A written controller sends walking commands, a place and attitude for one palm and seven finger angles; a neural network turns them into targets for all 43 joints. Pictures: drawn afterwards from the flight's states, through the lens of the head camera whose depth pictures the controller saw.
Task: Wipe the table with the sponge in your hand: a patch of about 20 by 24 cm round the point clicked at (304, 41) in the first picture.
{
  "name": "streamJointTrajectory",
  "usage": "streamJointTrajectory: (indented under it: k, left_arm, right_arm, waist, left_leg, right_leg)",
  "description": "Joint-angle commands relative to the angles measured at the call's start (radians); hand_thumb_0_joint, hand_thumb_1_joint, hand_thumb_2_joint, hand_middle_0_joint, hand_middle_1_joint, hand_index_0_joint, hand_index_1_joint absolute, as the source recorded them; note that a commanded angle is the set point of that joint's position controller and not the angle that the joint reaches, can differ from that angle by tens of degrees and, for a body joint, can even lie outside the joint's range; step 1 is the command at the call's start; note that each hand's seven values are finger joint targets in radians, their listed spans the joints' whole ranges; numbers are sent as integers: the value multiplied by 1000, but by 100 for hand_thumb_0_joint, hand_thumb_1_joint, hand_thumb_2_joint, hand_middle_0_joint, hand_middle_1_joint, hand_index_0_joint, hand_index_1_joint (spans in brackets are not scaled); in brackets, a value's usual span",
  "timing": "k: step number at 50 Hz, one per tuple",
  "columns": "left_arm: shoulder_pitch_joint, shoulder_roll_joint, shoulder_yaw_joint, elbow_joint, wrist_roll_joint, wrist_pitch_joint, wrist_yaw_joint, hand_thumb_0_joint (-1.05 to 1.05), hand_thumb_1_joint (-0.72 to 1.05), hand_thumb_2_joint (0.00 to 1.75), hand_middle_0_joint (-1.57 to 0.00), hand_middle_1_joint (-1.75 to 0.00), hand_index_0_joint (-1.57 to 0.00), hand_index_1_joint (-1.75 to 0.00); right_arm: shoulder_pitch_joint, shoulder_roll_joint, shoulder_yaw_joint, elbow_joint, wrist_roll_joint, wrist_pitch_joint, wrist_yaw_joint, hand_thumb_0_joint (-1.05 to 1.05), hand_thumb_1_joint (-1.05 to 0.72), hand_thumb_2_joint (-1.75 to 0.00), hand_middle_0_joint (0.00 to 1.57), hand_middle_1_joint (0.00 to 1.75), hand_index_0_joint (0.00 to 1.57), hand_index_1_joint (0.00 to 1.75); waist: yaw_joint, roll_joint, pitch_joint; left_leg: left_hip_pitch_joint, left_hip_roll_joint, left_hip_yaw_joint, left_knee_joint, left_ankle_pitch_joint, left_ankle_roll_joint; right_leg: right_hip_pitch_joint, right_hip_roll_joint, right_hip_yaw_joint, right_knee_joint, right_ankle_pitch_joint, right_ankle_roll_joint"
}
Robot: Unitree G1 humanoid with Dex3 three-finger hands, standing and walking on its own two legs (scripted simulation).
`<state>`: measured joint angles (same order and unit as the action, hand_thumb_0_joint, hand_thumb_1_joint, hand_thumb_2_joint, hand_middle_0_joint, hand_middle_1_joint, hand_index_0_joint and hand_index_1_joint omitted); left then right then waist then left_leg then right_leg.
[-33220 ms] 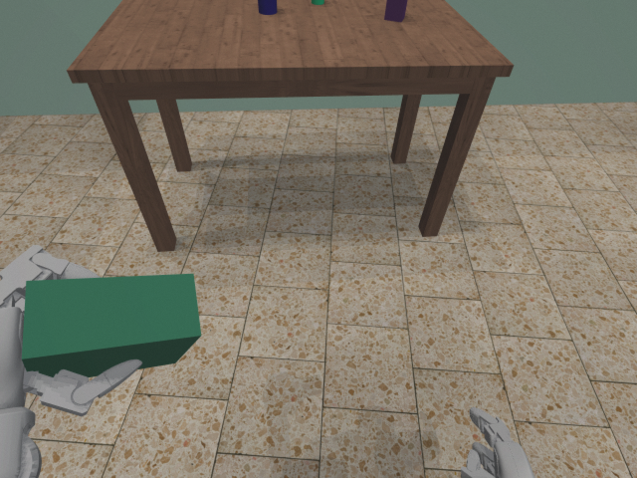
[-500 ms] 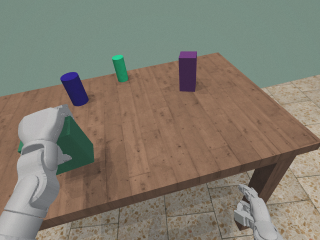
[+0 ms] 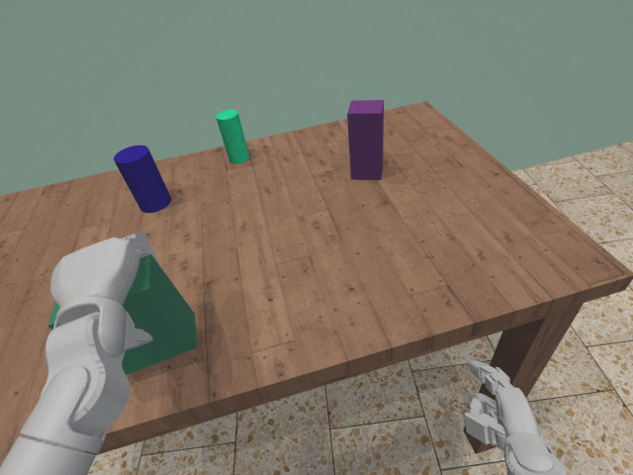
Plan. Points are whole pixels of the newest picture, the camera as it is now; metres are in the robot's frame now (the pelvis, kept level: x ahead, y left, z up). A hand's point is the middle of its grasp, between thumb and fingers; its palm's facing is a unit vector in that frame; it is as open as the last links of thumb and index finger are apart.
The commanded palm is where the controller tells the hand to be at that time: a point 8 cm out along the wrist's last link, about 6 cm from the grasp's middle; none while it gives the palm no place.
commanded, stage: lower the sponge onto the table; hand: left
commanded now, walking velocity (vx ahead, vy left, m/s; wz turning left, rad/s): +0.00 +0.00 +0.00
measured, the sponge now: (140, 328) +0.25 +0.29 +0.07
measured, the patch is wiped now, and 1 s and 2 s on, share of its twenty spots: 0.05 0.20 0.45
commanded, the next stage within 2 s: wipe forward along the first lane in 0.64 s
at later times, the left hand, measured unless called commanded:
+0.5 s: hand (147, 315) +0.25 +0.27 +0.10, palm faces -0.02 -0.05 -1.00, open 10.3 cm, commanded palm +0.24 +0.26 +0.17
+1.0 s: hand (143, 295) +0.28 +0.29 +0.10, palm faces +0.03 -0.05 -1.00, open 10.3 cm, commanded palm +0.26 +0.28 +0.15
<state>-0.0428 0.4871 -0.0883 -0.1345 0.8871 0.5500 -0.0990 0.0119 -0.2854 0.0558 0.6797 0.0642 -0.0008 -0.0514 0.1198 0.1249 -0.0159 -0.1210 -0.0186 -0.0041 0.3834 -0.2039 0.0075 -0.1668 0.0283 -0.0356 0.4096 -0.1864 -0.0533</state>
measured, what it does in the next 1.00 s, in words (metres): stands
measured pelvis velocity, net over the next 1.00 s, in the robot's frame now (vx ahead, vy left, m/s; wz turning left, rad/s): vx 0.02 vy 0.00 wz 0.00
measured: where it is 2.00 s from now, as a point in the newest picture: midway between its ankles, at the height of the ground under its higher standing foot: outside the picture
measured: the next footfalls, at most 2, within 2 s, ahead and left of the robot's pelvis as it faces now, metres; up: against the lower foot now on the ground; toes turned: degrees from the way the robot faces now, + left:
none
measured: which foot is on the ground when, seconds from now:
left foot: down 0.00-1.00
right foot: down 0.00-1.00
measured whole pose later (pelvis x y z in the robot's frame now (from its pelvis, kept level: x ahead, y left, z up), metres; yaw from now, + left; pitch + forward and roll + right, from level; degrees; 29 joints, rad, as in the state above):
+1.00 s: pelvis +0.02 +0.00 +0.00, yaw +0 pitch -1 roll +1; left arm -0.04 0.49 -0.08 -0.01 0.93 0.44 -0.03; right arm 0.03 -0.28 0.04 0.69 0.06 0.01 -0.07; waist 0.10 0.10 -0.03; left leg -0.15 -0.01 0.00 0.41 -0.24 0.00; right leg -0.19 0.04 -0.03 0.43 -0.21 -0.06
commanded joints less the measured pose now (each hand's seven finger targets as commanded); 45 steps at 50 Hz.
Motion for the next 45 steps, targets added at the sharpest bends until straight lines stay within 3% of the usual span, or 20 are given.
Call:
streamJointTrajectory:
  k: [1,4,5,6,8,9,10,15,20,24,25,30,34,35,37,39,40,42,44,45]
  left_arm:
    - [-284,239,79,-232,82,-70,2,0,10,130,-120,-160,-120,-160]
    - [-347,338,177,-311,111,-145,51,0,10,130,-120,-160,-120,-160]
    - [-343,309,178,-305,111,-167,75,0,10,130,-120,-160,-120,-160]
    - [-308,337,221,-237,108,-179,101,0,10,130,-120,-160,-120,-160]
    - [-295,271,194,-195,71,-183,130,0,10,130,-120,-160,-120,-160]
    - [-270,313,245,-181,61,-165,145,0,10,130,-120,-160,-120,-160]
    - [-287,228,178,-164,51,-147,149,0,10,130,-120,-160,-120,-160]
    - [-193,133,67,-118,36,-40,97,0,10,130,-120,-160,-120,-160]
    - [-265,148,11,-173,70,-61,27,0,10,130,-120,-160,-120,-160]
    - [-336,278,132,-194,95,-167,65,0,10,130,-120,-160,-120,-160]
    - [-334,213,98,-162,87,-180,76,0,10,130,-120,-160,-120,-160]
    - [-289,156,94,-79,59,-159,113,0,10,130,-120,-160,-120,-160]
    - [-232,215,132,-78,83,-111,121,0,10,130,-120,-160,-120,-160]
    - [-211,150,82,-93,78,-101,113,0,10,130,-120,-160,-120,-160]
    - [-182,144,72,-85,72,-92,103,0,10,130,-120,-160,-120,-160]
    - [-185,245,156,-60,76,-85,105,0,10,130,-120,-160,-120,-160]
    - [-210,176,98,-62,69,-84,96,0,10,130,-120,-160,-120,-160]
    - [-211,217,129,-15,69,-92,94,0,10,130,-120,-160,-120,-160]
    - [-212,259,164,-16,76,-93,94,0,10,130,-120,-160,-120,-160]
    - [-219,199,117,-30,72,-98,90,0,10,130,-120,-160,-120,-160]
  right_arm:
    - [-239,-72,-23,-198,-6,-59,-14,0,-90,-90,20,30,20,30]
    - [-232,-67,-27,-201,-23,-72,-26,0,-90,-90,20,30,20,30]
    - [-208,-50,-28,-205,-29,-82,-30,0,-90,-90,20,30,20,30]
    - [-192,-53,-33,-182,-29,-84,-32,0,-90,-90,20,30,20,30]
    - [-197,-52,-37,-169,-22,-78,-28,0,-90,-90,20,30,20,30]
    - [-217,-62,-40,-161,-18,-81,-26,0,-90,-90,20,30,20,30]
    - [-228,-50,-34,-169,-13,-79,-20,0,-90,-90,20,30,20,30]
    - [-272,-68,-32,-180,1,-61,-2,0,-90,-90,20,30,20,30]
    - [-252,-69,-24,-200,-1,-60,-16,0,-90,-90,20,30,20,30]
    - [-211,-67,-32,-182,-17,-78,-39,0,-90,-90,20,30,20,30]
    - [-201,-53,-29,-186,-17,-87,-44,0,-90,-90,20,30,20,30]
    - [-211,-62,-35,-166,-5,-77,-30,0,-90,-90,20,30,20,30]
    - [-224,-80,-40,-165,-10,-64,-18,0,-90,-90,20,30,20,30]
    - [-222,-70,-38,-183,-9,-64,-14,0,-90,-90,20,30,20,30]
    - [-215,-75,-40,-181,-10,-56,-11,0,-90,-90,20,30,20,30]
    - [-217,-90,-43,-163,-10,-48,-15,0,-90,-90,20,30,20,30]
    - [-212,-78,-38,-181,-8,-48,-18,0,-90,-90,20,30,20,30]
    - [-195,-87,-41,-165,-8,-43,-24,0,-90,-90,20,30,20,30]
    - [-204,-94,-42,-158,-6,-39,-25,0,-90,-90,20,30,20,30]
    - [-194,-83,-41,-173,-5,-41,-25,0,-90,-90,20,30,20,30]
  waist:
    - [-7,-96,-196]
    - [16,-56,-242]
    - [24,-73,-282]
    - [25,-98,-246]
    - [22,-75,-196]
    - [33,-58,-178]
    - [24,-56,-180]
    - [13,-72,-143]
    - [-15,-111,-185]
    - [-6,-123,-204]
    - [-9,-137,-218]
    - [3,-54,-168]
    - [12,-69,-187]
    - [10,-80,-212]
    - [5,-126,-200]
    - [6,-147,-183]
    - [-4,-167,-203]
    - [-9,-181,-182]
    - [-1,-127,-183]
    - [-6,-125,-204]
  left_leg:
    - [9,-14,-55,-32,123,40]
    - [44,-15,-70,-36,133,38]
    - [44,-23,-61,-27,174,41]
    - [41,-21,-64,-30,181,34]
    - [37,-16,-57,-40,166,23]
    - [36,-16,-64,-42,138,21]
    - [19,-17,-51,-45,150,19]
    - [-14,-18,-41,-41,151,22]
    - [1,-20,-43,-33,104,44]
    - [40,-19,-58,-30,89,43]
    - [32,-23,-49,-26,111,45]
    - [6,-20,-39,-40,131,23]
    - [6,-21,-46,-31,187,23]
    - [0,-22,-36,-25,204,29]
    - [-2,-20,-37,-21,216,32]
    - [-10,-18,-44,-16,193,32]
    - [-19,-20,-31,-14,193,38]
    - [-26,-20,-30,-5,186,36]
    - [-17,-23,-37,-8,181,32]
    - [-20,-24,-28,-1,203,36]
  right_leg:
    - [65,-28,103,-72,21,-8]
    - [95,-12,146,-75,16,-28]
    - [125,-16,125,-63,49,-28]
    - [107,-12,130,-76,51,-29]
    - [84,-16,130,-99,54,-26]
    - [73,-8,170,-111,14,-37]
    - [83,-18,131,-101,33,-29]
    - [78,-28,109,-88,62,-16]
    - [64,-29,96,-84,2,-3]
    - [55,-13,135,-102,-28,-13]
    - [69,-17,104,-92,-1,-10]
    - [60,-21,95,-93,48,-18]
    - [90,-16,123,-75,118,-24]
    - [109,-23,93,-63,142,-16]
    - [104,-26,88,-62,172,-7]
    - [94,-16,121,-64,154,-13]
    - [106,-25,88,-56,163,-3]
    - [90,-27,98,-60,172,1]
    - [83,-18,122,-60,162,-12]
    - [95,-25,90,-46,191,-7]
